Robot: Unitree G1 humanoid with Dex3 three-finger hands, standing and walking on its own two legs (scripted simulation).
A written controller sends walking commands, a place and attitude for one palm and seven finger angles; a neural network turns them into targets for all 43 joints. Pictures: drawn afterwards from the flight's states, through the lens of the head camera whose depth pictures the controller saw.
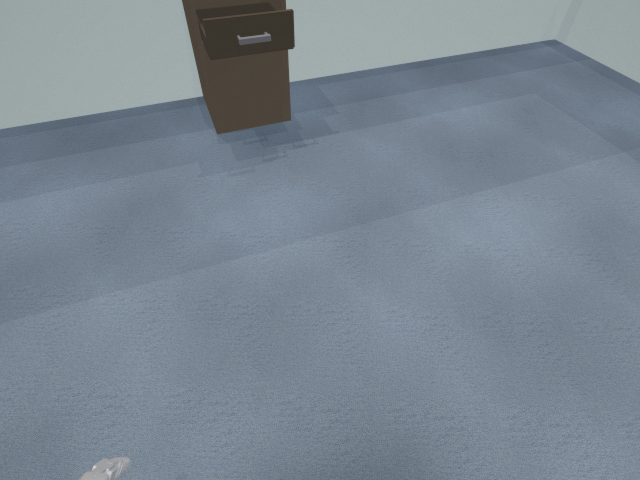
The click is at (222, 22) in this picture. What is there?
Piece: drawer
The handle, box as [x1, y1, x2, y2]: [237, 32, 270, 44]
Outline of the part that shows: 270,40 270,35 266,32 264,32 262,35 240,37 237,35 240,44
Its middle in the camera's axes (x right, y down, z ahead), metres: -0.29 -0.87 +1.67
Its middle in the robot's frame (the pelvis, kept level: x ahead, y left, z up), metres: +1.80 +0.37 -0.19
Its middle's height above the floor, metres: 0.57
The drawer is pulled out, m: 0.19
